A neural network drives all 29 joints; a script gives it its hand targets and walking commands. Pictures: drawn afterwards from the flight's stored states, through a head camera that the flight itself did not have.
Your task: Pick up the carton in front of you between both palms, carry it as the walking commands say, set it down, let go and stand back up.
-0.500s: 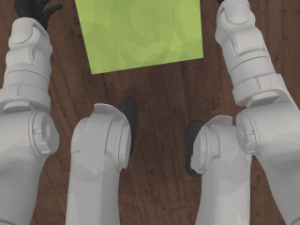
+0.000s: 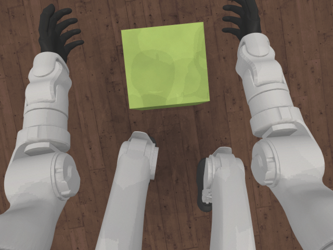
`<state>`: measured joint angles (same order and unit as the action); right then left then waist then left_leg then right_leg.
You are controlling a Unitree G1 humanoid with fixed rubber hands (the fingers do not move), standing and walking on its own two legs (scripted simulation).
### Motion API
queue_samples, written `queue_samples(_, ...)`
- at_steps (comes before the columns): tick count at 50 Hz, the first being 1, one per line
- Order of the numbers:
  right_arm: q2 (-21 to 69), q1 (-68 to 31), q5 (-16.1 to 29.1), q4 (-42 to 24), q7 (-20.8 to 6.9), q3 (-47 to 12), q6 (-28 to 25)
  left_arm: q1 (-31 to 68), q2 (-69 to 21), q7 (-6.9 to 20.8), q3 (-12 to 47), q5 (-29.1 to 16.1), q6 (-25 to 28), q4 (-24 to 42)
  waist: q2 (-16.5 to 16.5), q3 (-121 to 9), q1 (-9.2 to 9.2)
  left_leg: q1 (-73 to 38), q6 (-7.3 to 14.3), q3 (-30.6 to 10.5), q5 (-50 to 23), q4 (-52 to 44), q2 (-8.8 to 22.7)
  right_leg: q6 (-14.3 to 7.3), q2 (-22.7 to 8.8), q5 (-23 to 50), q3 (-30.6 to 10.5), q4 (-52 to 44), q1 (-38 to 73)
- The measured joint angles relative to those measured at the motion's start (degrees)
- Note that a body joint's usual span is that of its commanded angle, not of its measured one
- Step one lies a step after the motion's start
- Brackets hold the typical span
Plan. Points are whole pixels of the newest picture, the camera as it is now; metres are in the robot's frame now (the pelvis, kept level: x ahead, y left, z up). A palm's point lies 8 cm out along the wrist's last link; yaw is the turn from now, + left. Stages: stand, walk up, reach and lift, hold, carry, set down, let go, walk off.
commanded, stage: set down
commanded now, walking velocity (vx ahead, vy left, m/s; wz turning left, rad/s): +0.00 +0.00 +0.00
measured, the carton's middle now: (166, 75) +0.49 +0.09 -0.35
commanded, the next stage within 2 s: let go in 0.48 s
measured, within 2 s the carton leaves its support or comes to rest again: neither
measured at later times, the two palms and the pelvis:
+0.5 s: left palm out of the picture +0.45 +0.31 +0.04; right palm out of the picture +0.54 -0.07 +0.04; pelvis +0.03 +0.00 +0.14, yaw +1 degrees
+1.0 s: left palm out of the picture +0.34 +0.30 +0.16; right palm out of the picture +0.41 -0.13 +0.15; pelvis +0.09 +0.02 +0.25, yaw +3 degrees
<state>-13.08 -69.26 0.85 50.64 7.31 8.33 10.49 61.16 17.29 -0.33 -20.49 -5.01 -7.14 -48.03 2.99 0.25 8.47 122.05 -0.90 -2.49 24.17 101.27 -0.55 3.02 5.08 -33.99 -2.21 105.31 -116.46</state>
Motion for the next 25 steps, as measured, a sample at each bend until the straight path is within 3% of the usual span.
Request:
queue_samples(9,1.7,5.8,-1.3,-6.8,0.2,0.1,2.6,-5.4,0.0,2.4,-1.2,-0.2,-2.2,5.0,0.3,-2.8,-0.34,-7.5,-0.3,0.0,-0.7,-9.1,-0.3,-0.6,-0.3,1.1,-0.5,-9.0,7.1)
queue_samples(25,4.0,12.1,-3.4,-4.9,-1.8,2.9,-0.1,-10.1,-2.5,4.2,-2.5,3.9,0.2,3.3,0.2,-6.6,-1.09,-24.4,0.1,-0.6,-5.1,-29.0,-0.4,-0.9,-1.0,6.7,-0.8,-30.1,24.0)
